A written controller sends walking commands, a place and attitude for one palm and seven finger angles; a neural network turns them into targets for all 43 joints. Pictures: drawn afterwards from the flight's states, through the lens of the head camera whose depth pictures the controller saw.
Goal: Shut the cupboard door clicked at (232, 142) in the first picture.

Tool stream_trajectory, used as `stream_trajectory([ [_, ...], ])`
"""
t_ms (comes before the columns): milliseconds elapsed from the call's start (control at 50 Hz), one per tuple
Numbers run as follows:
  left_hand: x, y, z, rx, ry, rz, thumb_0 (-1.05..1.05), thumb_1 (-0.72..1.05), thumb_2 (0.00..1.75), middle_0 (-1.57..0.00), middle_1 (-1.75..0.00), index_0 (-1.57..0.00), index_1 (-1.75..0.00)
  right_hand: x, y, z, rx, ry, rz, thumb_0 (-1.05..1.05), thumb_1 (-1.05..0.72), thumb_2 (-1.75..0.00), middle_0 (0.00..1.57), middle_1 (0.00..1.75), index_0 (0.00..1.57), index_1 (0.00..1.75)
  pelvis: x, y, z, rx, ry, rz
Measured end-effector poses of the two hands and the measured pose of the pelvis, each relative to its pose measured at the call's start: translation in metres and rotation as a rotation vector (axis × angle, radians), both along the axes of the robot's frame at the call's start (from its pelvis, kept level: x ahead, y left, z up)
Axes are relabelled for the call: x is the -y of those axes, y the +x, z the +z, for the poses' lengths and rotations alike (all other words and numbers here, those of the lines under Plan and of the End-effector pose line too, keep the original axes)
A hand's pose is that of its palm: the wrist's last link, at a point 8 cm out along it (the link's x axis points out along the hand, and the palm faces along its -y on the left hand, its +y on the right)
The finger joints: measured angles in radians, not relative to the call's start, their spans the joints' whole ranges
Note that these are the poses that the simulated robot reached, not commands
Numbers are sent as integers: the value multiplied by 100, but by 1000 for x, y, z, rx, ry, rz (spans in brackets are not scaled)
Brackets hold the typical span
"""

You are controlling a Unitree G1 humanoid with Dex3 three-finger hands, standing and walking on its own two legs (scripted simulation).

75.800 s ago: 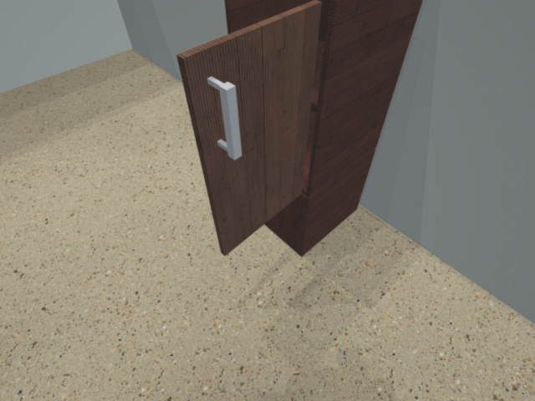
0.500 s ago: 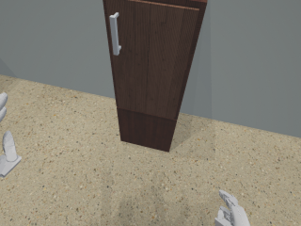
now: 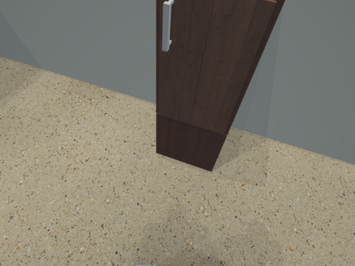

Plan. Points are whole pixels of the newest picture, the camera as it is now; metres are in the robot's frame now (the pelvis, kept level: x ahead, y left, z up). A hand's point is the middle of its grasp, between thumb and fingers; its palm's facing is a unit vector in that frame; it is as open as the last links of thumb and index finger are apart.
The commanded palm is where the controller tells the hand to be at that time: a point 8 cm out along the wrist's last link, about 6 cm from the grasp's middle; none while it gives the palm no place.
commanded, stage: let the arm hang, fingers relaxed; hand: left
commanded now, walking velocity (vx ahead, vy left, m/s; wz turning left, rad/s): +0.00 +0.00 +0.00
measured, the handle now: (168, 25) +0.80 +0.10 +0.13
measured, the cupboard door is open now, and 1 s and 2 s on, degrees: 0 0 0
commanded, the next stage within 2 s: look to check the result in 0.62 s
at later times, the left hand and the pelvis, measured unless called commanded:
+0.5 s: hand out of the picture -0.06 +0.15 -0.17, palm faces +0.03 -0.99 -0.16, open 7.4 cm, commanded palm none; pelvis -0.01 +0.00 +0.01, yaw +0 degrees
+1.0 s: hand out of the picture -0.07 +0.12 -0.17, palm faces +0.04 -0.99 -0.16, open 7.4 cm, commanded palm none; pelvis +0.01 -0.03 +0.00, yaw +0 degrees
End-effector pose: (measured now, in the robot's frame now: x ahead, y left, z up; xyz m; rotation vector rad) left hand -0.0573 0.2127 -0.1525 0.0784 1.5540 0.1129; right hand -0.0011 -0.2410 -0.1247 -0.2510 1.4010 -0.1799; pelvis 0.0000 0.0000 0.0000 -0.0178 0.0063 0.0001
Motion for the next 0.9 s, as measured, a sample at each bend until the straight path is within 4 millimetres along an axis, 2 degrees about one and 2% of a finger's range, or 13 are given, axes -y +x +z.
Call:
stream_trajectory([
  [100, -19, -41, 22, -92, 74, 20, 1, 92, 90, -20, -30, -20, -30, -18, -8, -11, -12, 63, -26, 0, -91, -90, 20, 30, 20, 30, -5, -2, 5, 4, 3, 2],
  [180, -29, -52, 28, -105, 117, 20, 1, 91, 90, -20, -30, -19, -30, -26, -6, -18, 10, 90, -39, 1, -91, -90, 20, 30, 20, 30, -6, -3, 5, 23, 5, -1],
  [300, -26, -40, 23, -47, 120, 7, 1, 91, 90, -20, -30, -19, -30, -23, -6, -19, 35, 93, -51, 1, -92, -90, 20, 30, 20, 30, -5, -7, 5, 39, 10, -5],
  [500, 10, -9, 10, 55, 41, -3, 0, 91, 90, -20, -30, -19, -30, -16, -25, -16, 10, 83, -73, 0, -91, -90, 20, 30, 20, 30, 3, -12, 5, 31, 17, -4],
  [600, 25, -8, 8, 50, 17, 4, 0, 91, 90, -20, -30, -19, -30, -17, -38, -17, -24, 93, -91, 0, -91, -90, 20, 30, 20, 30, 8, -10, 5, 28, 18, -2],
  [720, 33, -15, 9, 15, 18, 10, 0, 90, 90, -20, -30, -20, -30, -21, -49, -19, -63, 115, -110, 0, -91, -90, 20, 30, 20, 30, 14, -6, 5, 32, 18, -1],
  [900, 39, -18, 12, -27, 39, 20, 0, 91, 90, -20, -30, -19, -30, -26, -49, -23, -102, 146, -113, 0, -91, -90, 20, 30, 20, 30, 23, 2, 4, 34, 21, 2],
])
